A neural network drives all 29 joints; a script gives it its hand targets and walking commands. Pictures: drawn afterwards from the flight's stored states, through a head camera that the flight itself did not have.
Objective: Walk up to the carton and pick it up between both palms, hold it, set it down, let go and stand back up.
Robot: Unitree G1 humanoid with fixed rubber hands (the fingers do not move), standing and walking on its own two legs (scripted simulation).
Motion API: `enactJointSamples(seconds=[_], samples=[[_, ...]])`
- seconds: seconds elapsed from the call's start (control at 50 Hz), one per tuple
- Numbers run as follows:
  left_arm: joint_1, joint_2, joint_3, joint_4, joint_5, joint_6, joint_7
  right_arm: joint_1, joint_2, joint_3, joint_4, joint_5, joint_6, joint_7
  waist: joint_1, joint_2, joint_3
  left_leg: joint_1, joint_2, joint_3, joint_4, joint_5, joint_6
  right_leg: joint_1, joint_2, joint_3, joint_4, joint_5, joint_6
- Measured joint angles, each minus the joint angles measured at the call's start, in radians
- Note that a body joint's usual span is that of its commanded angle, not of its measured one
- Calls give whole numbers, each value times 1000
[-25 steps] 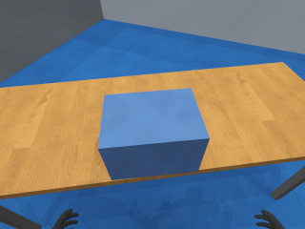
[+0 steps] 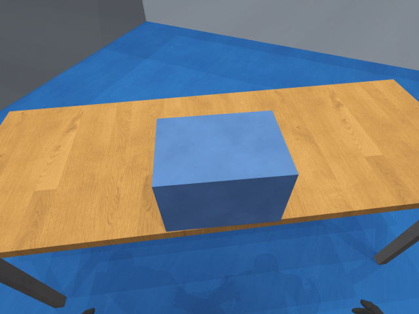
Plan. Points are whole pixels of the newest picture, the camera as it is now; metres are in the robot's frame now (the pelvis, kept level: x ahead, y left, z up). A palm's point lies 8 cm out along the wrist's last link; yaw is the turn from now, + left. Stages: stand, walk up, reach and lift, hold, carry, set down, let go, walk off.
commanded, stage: stand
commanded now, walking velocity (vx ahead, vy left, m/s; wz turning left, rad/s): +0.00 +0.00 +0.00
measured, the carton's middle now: (219, 170) +0.44 +0.01 -0.03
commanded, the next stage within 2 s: none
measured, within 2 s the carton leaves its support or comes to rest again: neither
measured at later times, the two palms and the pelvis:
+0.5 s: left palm out of the picture +0.04 +0.30 -0.11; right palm out of the picture +0.07 -0.29 -0.11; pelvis -0.01 +0.00 +0.00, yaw +1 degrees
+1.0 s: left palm out of the picture +0.08 +0.29 -0.11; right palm out of the picture +0.08 -0.31 -0.11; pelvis +0.01 -0.01 +0.00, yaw +1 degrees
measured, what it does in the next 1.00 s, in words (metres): stands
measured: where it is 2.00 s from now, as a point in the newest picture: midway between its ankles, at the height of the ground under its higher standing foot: outside the picture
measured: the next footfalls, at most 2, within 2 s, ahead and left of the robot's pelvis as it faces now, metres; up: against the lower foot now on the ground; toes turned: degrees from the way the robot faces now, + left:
none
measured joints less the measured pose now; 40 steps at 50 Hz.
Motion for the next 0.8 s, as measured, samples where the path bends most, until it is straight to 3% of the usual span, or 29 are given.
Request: enactJointSamples(seconds=[0.46,0.8], samples=[[39,0,5,62,-1,-9,3,-6,-5,-12,40,1,9,7,6,24,-18,-46,-3,1,-14,31,1,-54,-8,-5,17,8,1],[-17,6,14,64,-2,-9,3,2,-12,-6,52,6,9,1,-10,15,-17,-32,3,-3,-15,17,-9,-41,-4,-7,17,-7,-6]])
